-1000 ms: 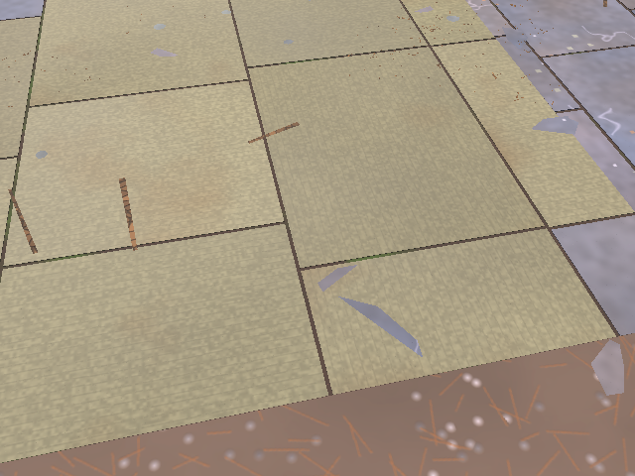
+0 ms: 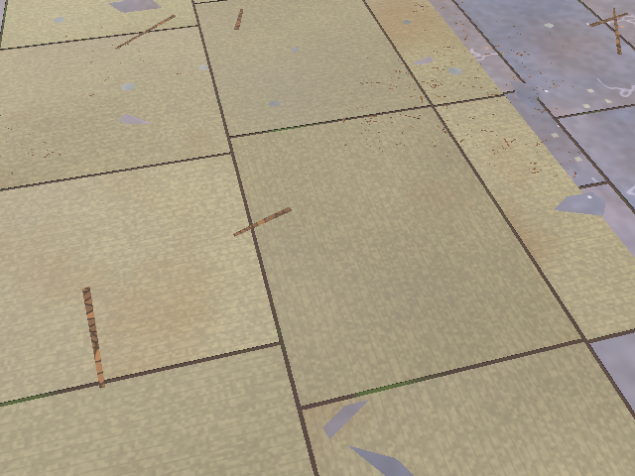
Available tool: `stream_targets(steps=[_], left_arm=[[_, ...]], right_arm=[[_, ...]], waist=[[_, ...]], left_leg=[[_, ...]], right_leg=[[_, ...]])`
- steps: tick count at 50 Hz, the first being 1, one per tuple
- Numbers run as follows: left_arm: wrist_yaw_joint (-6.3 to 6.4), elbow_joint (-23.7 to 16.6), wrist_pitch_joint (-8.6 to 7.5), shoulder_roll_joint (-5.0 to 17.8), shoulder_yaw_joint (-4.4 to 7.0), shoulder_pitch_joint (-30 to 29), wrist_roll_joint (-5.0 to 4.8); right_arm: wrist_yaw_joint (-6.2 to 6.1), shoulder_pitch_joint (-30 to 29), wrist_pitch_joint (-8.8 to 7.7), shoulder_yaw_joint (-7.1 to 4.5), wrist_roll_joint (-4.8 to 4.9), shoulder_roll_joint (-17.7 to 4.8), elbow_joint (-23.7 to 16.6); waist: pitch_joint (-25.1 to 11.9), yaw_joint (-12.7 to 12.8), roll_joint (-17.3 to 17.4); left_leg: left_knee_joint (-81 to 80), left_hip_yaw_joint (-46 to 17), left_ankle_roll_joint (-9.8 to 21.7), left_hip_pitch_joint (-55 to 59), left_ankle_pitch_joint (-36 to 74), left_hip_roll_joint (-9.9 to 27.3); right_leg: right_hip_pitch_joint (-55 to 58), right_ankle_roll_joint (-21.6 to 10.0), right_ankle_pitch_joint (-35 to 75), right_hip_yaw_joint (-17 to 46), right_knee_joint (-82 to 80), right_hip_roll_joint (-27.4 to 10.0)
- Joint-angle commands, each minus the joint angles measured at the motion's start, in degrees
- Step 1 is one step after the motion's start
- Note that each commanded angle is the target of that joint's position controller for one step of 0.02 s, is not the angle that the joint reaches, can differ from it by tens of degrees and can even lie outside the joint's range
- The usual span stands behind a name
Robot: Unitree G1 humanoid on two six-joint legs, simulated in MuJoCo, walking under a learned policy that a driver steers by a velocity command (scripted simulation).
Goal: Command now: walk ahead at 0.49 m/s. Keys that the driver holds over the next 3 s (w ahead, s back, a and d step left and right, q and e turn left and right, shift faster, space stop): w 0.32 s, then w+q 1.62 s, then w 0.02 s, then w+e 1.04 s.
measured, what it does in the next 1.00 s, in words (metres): walks ahead, turning left: right foot, then left foot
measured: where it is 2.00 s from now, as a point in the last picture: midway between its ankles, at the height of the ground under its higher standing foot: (205, 283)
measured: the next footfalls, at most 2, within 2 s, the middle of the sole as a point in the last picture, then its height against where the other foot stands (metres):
right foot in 0.28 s outside the picture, level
left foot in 0.82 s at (273, 430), level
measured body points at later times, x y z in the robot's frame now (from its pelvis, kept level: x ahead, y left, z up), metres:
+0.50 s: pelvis +0.29 -0.08 +0.00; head +0.31 -0.09 +0.45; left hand +0.34 +0.19 -0.13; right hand +0.38 -0.35 -0.14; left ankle +0.31 +0.09 -0.66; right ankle +0.30 -0.16 -0.75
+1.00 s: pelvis +0.56 +0.02 -0.01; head +0.60 +0.04 +0.44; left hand +0.61 +0.32 -0.12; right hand +0.75 -0.21 -0.12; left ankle +0.58 +0.08 -0.75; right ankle +0.58 -0.16 -0.66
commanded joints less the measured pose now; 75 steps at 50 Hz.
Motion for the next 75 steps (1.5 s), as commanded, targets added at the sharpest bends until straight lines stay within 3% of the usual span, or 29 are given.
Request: stream_targets(steps=[1,9,12,14,15,16,17,18,21,25,31,36,39,41,42,43,44,45,47,51,57,62,65,66,67,68,69,71,75], left_arm=[[-0.17,-2.7,-0.42,3.0,0.83,-0.4,0.38],[-2.64,-7.6,-1.62,2.1,-0.34,-13.7,-0.79],[-3.33,-7.7,-2.18,4.7,0.47,-10.1,-0.96],[-2.8,-3.0,-2.36,9.8,3.06,6.3,-0.6],[-2.37,-1.3,-2.14,15.9,4.59,15.8,0.63],[-2.71,-0.2,-1.78,14.7,4.17,18.2,0.2],[-2.57,-0.8,-1.84,9.8,2.7,15.3,-0.14],[-2.3,-2.2,-1.85,7.7,2.03,10.0,-0.09],[-2.55,-2.8,-2.36,3.3,0.75,2.2,1.09],[-1.88,-1.0,-2.99,5.1,1.48,3.7,1.54],[-0.2,-0.3,-2.49,6.7,1.77,5.7,1.03],[0.27,1.2,-0.33,8.1,2.48,10.2,-0.06],[0.86,-0.1,1.05,10.5,3.23,8.0,-0.35],[1.16,-1.1,1.78,11.1,3.19,6.2,-0.48],[1.04,-2.6,1.13,8.8,2.27,7.4,0.79],[-0.05,-5.5,-1.07,1.2,0.05,11.1,1.11],[-1.19,-6.7,-3.75,6.3,0.91,5.1,-1.1],[-1.62,-8.2,-4.79,7.2,1.09,1.2,-2.66],[-0.77,-7.4,-4.6,7.5,1.71,0.5,-0.17],[-0.51,-8.8,-1.88,5.8,1.89,1.2,1.19],[-1.07,-13.2,-2.03,3.3,0.72,-11.0,0.75],[-2.31,-15.6,-3.21,6.2,1.45,-14.0,-0.08],[-2.21,-13.7,-4.22,8.7,2.85,-4.9,0.15],[-1.8,-12.8,-4.46,11.3,3.7,3.3,1.25],[-1.47,-11.4,-3.8,16.2,5.08,11.4,2.25],[-1.85,-10.7,-3.22,12.8,4.37,12.0,0.6],[-1.65,-11.8,-2.71,8.2,3.1,9.0,0.11],[-1.43,-12.1,-1.67,5.7,2.06,3.7,0.81],[-1.55,-10.8,-2.35,5.7,2.08,2.1,0.73]], right_arm=[[-1.37,-2.4,-0.73,-1.66,0.32,-8.9,-3.6],[-1.94,5.9,1.21,-2.14,1.3,-9.9,-0.4],[-2.1,4.5,2.12,-2.68,1.39,-11.1,-0.7],[-2.1,2.9,2.54,-1.85,0.94,-9.2,-1.8],[-1.73,7.1,1.73,-0.21,0.12,-4.5,-3.5],[-1.38,9.4,0.28,0.85,0.49,-1.4,-2.9],[-1.2,4.2,-0.73,-0.82,2.57,-7.8,-3.4],[-1.25,0.0,-1.22,-1.19,3.49,-9.2,-4.7],[-1.89,-0.5,0.64,-1.85,2.38,-6.9,-4.2],[-2.01,-1.5,2.65,-1.95,2.15,-4.4,-5.2],[-0.44,-12.1,2.14,-1.37,1.26,-2.8,-9.3],[1.48,-19.1,2.23,-0.97,1.48,-2.5,-14.2],[2.33,-15.6,2.55,-2.31,1.72,-5.2,-15.4],[1.7,-0.8,2.78,-5.3,2.06,-10.5,-12.4],[0.22,6.7,3.38,-7.13,1.89,-16.1,-10.9],[0.15,3.4,2.94,-7.21,1.91,-19.3,-12.7],[0.34,5.4,2.58,-5.74,1.19,-14.8,-12.9],[0.19,3.5,2.02,-5.01,0.95,-11.7,-12.9],[0.25,-4.2,1.32,-3.91,1.18,-7.9,-14.4],[-0.9,-5.1,1.13,-4.02,1.04,-9.5,-15.6],[-2.32,-0.3,2.15,-4.48,1.64,-10.8,-15.0],[-2.65,2.7,2.98,-4.36,1.89,-10.2,-14.3],[-2.79,0.5,3.32,-3.99,1.61,-9.1,-15.5],[-2.47,-0.6,3.03,-2.89,1.05,-6.3,-16.8],[-2.51,6.6,2.52,-1.84,2.15,-2.9,-18.0],[-2.53,8.1,2.31,-1.9,2.64,-6.4,-18.0],[-2.44,3.7,2.61,-3.13,2.73,-11.1,-17.8],[-2.27,-2.8,3.13,-3.37,1.45,-10.6,-19.5],[-1.57,-2.6,4.37,-2.93,2.02,-6.3,-20.6]], waist=[[2.9,2.1,3.9],[4.7,-2.4,4.4],[2.2,0.9,6.7],[-8.6,8.6,5.8],[-18.7,9.1,-4.0],[-23.8,8.4,-12.9],[-17.0,9.3,-8.2],[-10.0,8.1,-5.7],[-2.4,3.0,-3.3],[0.8,1.7,-1.7],[3.6,4.5,-0.4],[5.5,6.3,0.2],[1.1,2.5,-2.8],[-7.0,-5.8,-2.1],[-12.7,-7.4,6.7],[-18.5,-0.7,17.8],[-20.6,-4.7,11.0],[-13.4,-4.3,8.4],[-5.5,0.9,1.0],[-2.6,3.8,2.6],[-0.5,-0.9,6.2],[-0.8,-1.5,7.9],[-4.2,3.9,9.8],[-11.3,7.8,6.7],[-20.7,6.8,-8.4],[-20.8,6.4,-15.0],[-12.1,7.5,-7.8],[-2.3,5.9,-1.8],[0.5,3.1,-3.9]], left_leg=[[-11.1,-11.6,8.4,-3.8,1.2,16.2],[-6.0,-8.7,6.5,8.6,5.6,18.5],[0.2,-9.1,4.9,12.2,17.7,20.1],[19.9,-4.6,2.0,5.9,29.3,14.9],[42.1,-1.0,-1.8,-14.4,11.7,8.5],[54.6,-6.6,-3.3,-29.0,-25.1,1.1],[60.3,-11.5,-1.9,-35.5,-24.2,4.6],[59.7,-10.1,-1.1,-36.9,-18.5,7.6],[51.8,-9.8,-1.7,-28.3,-8.0,12.8],[47.1,-10.8,-3.2,-30.8,-1.3,12.7],[27.5,-5.8,-3.5,-30.5,13.9,11.2],[21.1,-2.4,-1.2,-35.1,7.7,10.1],[21.0,2.5,1.8,-25.7,-0.9,5.3],[16.6,2.9,5.4,-4.2,0.6,0.8],[15.7,-12.9,9.2,13.2,1.3,10.4],[6.1,-47.9,21.1,29.4,-7.0,23.6],[1.3,-50.1,19.5,30.9,-8.5,23.9],[1.7,-40.7,16.8,25.5,-5.2,22.1],[0.9,-28.3,13.0,8.5,6.2,17.1],[-2.8,-22.2,13.1,-3.1,15.1,14.1],[-1.4,-17.5,7.9,-7.1,8.5,9.0],[5.2,-25.5,6.7,0.4,4.3,12.2],[13.9,-27.0,4.3,0.7,10.3,10.2],[26.8,-23.5,2.2,-5.2,7.9,7.2],[46.7,-15.2,-2.5,-25.0,-11.3,-1.0],[56.8,-14.5,-3.3,-35.4,-26.4,1.4],[60.8,-14.8,-3.7,-38.9,-21.9,4.5],[58.0,-11.7,-4.1,-36.7,-14.4,8.2],[51.3,-9.8,-4.4,-32.1,-9.7,11.6]], right_leg=[[-1.3,1.4,9.9,0.8,-9.3,-1.1],[-0.3,0.5,10.2,-1.9,-26.8,2.9],[6.7,-2.0,3.5,-3.3,-29.4,5.1],[30.7,-5.7,4.7,-3.8,-29.5,6.0],[54.5,-13.3,2.6,16.8,-28.4,-8.8],[63.6,-18.2,-5.9,37.9,-37.2,-15.4],[59.1,-15.0,-9.8,33.1,-39.0,-13.6],[50.6,-12.6,-6.2,24.1,-40.2,-12.1],[32.9,-9.5,1.0,9.5,-46.8,-6.7],[29.5,-10.0,9.9,0.4,-50.2,-5.9],[31.8,-7.8,12.2,-9.6,-52.0,-4.3],[44.4,-7.0,20.5,-12.2,-46.6,-8.4],[46.7,-5.1,46.1,-14.6,-35.8,-8.7],[39.9,-2.4,48.8,-16.3,-14.8,-5.5],[24.5,0.1,24.9,-16.5,3.9,-2.2],[0.8,3.3,-24.2,-7.3,23.9,11.8],[-5.7,1.4,-24.1,3.8,26.8,9.5],[-8.8,-0.1,-19.7,3.3,24.5,6.7],[-2.2,0.0,-13.1,2.6,12.8,2.1],[3.5,3.3,-8.2,1.2,2.7,1.4],[7.9,4.8,12.7,-0.5,-22.3,6.5],[9.5,2.9,8.7,1.7,-29.6,8.2],[22.4,-0.6,5.3,0.5,-33.5,8.4],[36.7,-4.2,4.7,6.5,-31.4,1.2],[59.2,-13.3,-3.9,29.1,-33.1,-12.5],[61.0,-15.3,-16.5,43.3,-38.2,-17.3],[53.8,-12.7,-21.1,36.0,-39.7,-15.0],[38.8,-9.8,-11.0,21.6,-42.1,-9.9],[29.8,-9.7,0.2,8.4,-47.5,-6.6]])
Over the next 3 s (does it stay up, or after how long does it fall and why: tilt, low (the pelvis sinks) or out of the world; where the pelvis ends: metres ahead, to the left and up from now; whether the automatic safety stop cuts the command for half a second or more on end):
stays up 1.40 0.73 -0.01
